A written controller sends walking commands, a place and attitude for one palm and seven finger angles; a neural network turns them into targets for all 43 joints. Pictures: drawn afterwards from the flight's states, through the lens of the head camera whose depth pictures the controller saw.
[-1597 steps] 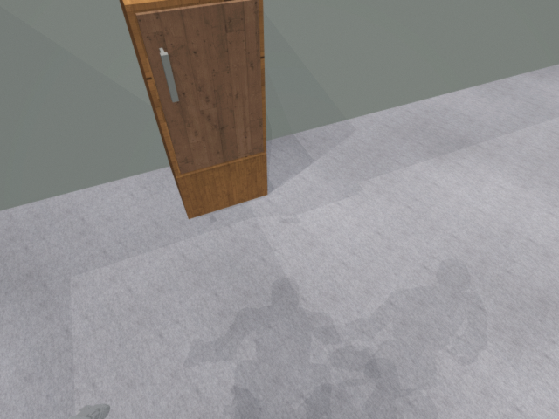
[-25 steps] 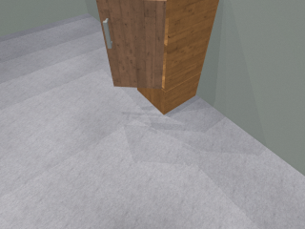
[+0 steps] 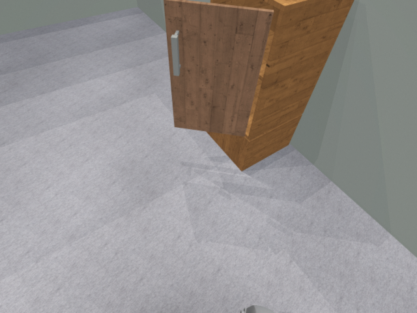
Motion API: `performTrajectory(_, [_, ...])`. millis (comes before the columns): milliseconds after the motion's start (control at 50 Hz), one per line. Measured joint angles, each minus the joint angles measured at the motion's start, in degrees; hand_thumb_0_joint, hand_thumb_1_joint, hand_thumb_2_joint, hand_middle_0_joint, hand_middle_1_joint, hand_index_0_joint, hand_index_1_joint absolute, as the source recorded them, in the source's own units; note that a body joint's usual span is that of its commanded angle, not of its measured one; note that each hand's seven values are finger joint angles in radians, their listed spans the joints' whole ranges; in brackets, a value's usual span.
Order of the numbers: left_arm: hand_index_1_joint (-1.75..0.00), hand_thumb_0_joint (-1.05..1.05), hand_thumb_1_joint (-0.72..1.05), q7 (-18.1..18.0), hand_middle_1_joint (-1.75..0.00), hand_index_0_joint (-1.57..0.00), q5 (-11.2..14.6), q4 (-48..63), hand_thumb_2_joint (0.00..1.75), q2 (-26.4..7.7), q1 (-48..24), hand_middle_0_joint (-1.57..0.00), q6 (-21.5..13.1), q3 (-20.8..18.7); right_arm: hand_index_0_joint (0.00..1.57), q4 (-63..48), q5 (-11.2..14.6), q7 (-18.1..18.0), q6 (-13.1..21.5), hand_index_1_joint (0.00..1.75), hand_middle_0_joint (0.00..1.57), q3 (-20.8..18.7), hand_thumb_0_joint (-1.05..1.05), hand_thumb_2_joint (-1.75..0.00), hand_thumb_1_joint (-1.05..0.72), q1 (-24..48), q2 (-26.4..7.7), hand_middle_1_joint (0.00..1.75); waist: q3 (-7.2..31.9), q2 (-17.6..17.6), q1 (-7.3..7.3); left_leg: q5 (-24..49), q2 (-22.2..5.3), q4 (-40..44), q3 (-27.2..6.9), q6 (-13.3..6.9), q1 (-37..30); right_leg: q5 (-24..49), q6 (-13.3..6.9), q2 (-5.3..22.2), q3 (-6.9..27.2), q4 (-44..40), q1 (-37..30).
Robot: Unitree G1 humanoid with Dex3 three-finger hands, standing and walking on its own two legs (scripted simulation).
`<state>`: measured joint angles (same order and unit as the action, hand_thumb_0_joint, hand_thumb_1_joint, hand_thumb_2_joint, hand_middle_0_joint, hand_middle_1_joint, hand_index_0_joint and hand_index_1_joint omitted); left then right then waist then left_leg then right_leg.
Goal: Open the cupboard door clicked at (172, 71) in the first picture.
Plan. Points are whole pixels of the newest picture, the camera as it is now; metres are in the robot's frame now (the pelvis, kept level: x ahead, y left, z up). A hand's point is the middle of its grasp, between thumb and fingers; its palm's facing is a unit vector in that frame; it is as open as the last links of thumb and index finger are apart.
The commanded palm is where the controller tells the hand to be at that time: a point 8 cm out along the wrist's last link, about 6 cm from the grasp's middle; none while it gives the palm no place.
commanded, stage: take the last steps up to it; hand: left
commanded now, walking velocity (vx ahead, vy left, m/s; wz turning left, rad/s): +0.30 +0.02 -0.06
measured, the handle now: (176, 53) +0.95 +0.20 -0.04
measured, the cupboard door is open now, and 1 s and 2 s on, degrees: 48 48 48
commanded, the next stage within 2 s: come to a stop and stand still in 0.84 s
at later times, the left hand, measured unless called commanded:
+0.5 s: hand (137, 286) +0.19 +0.17 -0.15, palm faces +0.04 -0.98 -0.20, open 7.2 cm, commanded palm none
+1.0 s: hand (151, 181) +0.46 +0.21 -0.16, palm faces -0.04 -0.98 -0.21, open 7.3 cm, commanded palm none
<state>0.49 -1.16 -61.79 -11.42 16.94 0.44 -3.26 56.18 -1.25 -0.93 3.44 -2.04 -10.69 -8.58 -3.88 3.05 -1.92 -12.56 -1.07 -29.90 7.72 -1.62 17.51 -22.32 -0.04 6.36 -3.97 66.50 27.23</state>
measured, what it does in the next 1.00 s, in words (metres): walks ahead: right foot, then left foot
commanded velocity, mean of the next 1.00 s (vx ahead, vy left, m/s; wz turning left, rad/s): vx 0.20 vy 0.03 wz -0.02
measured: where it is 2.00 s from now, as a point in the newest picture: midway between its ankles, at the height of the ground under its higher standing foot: (205, 268)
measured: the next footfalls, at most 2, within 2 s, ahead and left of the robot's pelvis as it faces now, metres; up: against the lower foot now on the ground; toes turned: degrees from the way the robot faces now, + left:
right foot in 0.22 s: +0.17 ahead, -0.11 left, +0.00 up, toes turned -8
left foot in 0.64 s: +0.44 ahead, +0.13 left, +0.00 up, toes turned -1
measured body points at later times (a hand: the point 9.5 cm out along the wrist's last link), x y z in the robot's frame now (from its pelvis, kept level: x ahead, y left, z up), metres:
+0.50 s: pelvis +0.19 -0.01 +0.02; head +0.21 -0.01 +0.47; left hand +0.18 +0.22 -0.14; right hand +0.23 -0.24 -0.14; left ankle +0.26 +0.14 -0.68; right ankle +0.13 -0.10 -0.73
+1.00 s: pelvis +0.37 +0.02 +0.00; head +0.39 +0.02 +0.45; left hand +0.47 +0.26 -0.15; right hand +0.37 -0.21 -0.16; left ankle +0.36 +0.14 -0.73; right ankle +0.40 -0.09 -0.74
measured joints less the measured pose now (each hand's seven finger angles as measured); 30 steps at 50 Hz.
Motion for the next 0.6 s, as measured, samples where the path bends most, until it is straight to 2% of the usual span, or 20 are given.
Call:
performTrajectory(40, [-0.30, 0.01, 0.92, 0.15, -0.30, -0.20, -0.02, 1.70, 0.90, 0.19, -2.17, -0.19, -0.22, -0.14, 0.20, 0.93, -0.10, -0.14, 0.06, 0.30, 0.21, -0.25, -0.01, -0.90, -0.95, -1.46, -0.60, 0.30, 0.74, -0.61, 0.32, 0.64, 0.60, 3.53, 0.47, -0.35, -2.78, 2.28, 0.00, -0.23, -0.80, -4.81, 1.99])
performTrajectory(100, [-0.29, 0.01, 0.92, 0.41, -0.30, -0.20, -0.04, 4.00, 0.90, 0.54, -5.19, -0.19, -0.53, -0.19, 0.20, 2.50, -0.33, 0.28, -0.34, 0.30, 0.21, -0.26, -0.01, -0.90, -0.94, -3.70, -1.41, 0.30, 1.50, -1.54, 1.04, 0.61, 1.19, 6.99, 0.89, -0.35, -6.38, 4.46, 0.07, -0.58, -1.60, -15.22, 1.62])
performTrajectory(200, [-0.30, 0.01, 0.92, 0.87, -0.30, -0.20, -0.16, 6.59, 0.90, 0.59, -8.27, -0.19, -1.25, -0.18, 0.20, 4.99, -0.40, 0.91, -1.55, 0.30, 0.21, -0.32, 0.00, -0.90, -0.93, -7.35, -1.93, 0.30, 2.20, -2.39, 2.31, -4.04, 1.07, 4.85, 1.31, 0.94, -9.61, 6.60, 0.05, -1.84, -1.80, -29.14, -4.97])
performTrajectory(220, [-0.30, 0.01, 0.92, 0.92, -0.30, -0.20, -0.24, 7.08, 0.90, 0.36, -8.28, -0.19, -1.80, -0.12, 0.20, 5.33, -0.27, 0.99, -1.73, 0.30, 0.21, -0.30, 0.00, -0.90, -0.92, -8.23, -1.89, 0.30, 2.49, -2.23, 2.39, -6.21, 0.95, 2.13, 1.31, 1.26, -9.14, 5.80, -0.51, -2.09, -1.40, -32.29, -7.16])
performTrajectory(240, [-0.30, 0.01, 0.91, 0.78, -0.30, -0.20, -0.30, 7.09, 0.90, 0.62, -8.56, -0.19, -2.47, -0.15, 0.20, 5.87, -0.08, 1.09, -2.07, 0.30, 0.20, -0.37, 0.00, -0.90, -0.92, -8.40, -2.12, 0.30, 2.26, -3.01, 2.28, -9.47, 0.22, -2.71, 0.66, 1.27, -7.70, 5.62, -1.61, -2.83, -1.59, -31.78, -7.43])
performTrajectory(280, [-0.30, 0.01, 0.91, 0.30, -0.30, -0.20, -0.03, 7.10, 0.90, 1.32, -8.19, -0.19, -3.44, 0.20, 0.20, 6.69, -0.02, 1.36, -3.01, 0.30, 0.20, -0.48, 0.00, -0.90, -0.92, -7.89, -2.48, 0.30, 1.47, -4.20, 2.45, -14.21, -0.11, -16.05, -2.12, 1.18, -2.73, 5.43, -3.01, -3.86, -2.42, -31.29, -8.82])
performTrajectory(320, [-0.30, 0.00, 0.91, -0.24, -0.30, -0.20, 0.22, 6.70, 0.90, 1.99, -6.59, -0.19, -3.87, 0.52, 0.20, 6.94, -0.03, 1.52, -3.32, 0.30, 0.20, -0.64, 0.00, -0.90, -0.92, -6.88, -2.60, 0.30, 1.15, -4.37, 2.67, -11.68, -0.38, -25.61, -3.62, 1.58, 2.44, 6.17, -3.16, -4.47, -2.72, -34.39, -11.63])
performTrajectory(360, [-0.30, 0.00, 0.92, -0.67, -0.30, -0.20, 0.51, 5.60, 0.90, 2.58, -4.53, -0.19, -4.07, 0.54, 0.19, 6.51, -0.06, 1.64, -3.25, 0.30, 0.20, -0.72, 0.01, -0.90, -0.91, -5.87, -2.52, 0.30, 1.44, -4.16, 2.93, -7.59, -1.47, -28.15, -4.07, 2.43, 6.53, 7.29, -2.86, -4.96, -2.86, -38.93, -14.70])
performTrajectory(420, [-0.30, 0.00, 0.95, -1.03, -0.30, -0.20, 0.59, 3.44, 0.90, 2.03, -1.80, -0.20, -4.42, 0.15, 0.19, 5.30, 0.03, 1.90, -3.07, 0.30, 0.20, -0.82, 0.01, -0.90, -0.91, -4.30, -1.97, 0.30, 1.84, -3.30, 2.73, -3.43, -3.09, -24.36, -4.07, 3.46, 10.24, 8.34, -2.69, -5.21, -2.88, -44.61, -18.71])
performTrajectory(480, [-0.30, 0.00, 0.94, -0.69, -0.30, -0.20, 0.48, 1.00, 0.90, 1.92, 0.61, -0.20, -4.49, 0.62, 0.19, 4.25, 0.16, 2.28, -2.98, 0.30, 0.20, -0.81, 0.01, -0.90, -0.91, -2.28, -1.73, 0.30, 1.76, -2.77, 1.92, -0.95, -3.79, -18.02, -3.88, 3.81, 11.80, 7.99, -1.93, -5.04, -2.78, -47.67, -21.93])
performTrajectory(540, [-0.30, 0.00, 0.94, -0.48, -0.30, -0.20, 0.30, -1.13, 0.90, 2.15, 2.86, -0.20, -4.19, 0.90, 0.19, 3.39, 0.26, 2.67, -2.79, 0.30, 0.20, -0.67, 0.00, -0.90, -0.91, 0.01, -1.63, 0.30, 1.30, -2.27, 0.67, -0.11, -3.50, -11.32, -3.28, 3.38, 11.27, 6.03, -0.74, -4.46, -2.58, -48.13, -24.62])
performTrajectory(600, [-0.30, 0.01, 0.93, -0.41, -0.30, -0.20, 0.28, -2.94, 0.90, 2.29, 5.11, -0.20, -3.54, 0.87, 0.19, 2.50, 0.15, 2.79, -2.02, 0.30, 0.20, -0.33, 0.00, -0.90, -0.91, 2.09, -1.56, 0.30, 0.79, -1.54, -0.37, 1.18, -2.28, -3.90, -1.98, 2.51, 8.08, 2.13, 0.91, -3.30, -2.32, -45.43, -26.57])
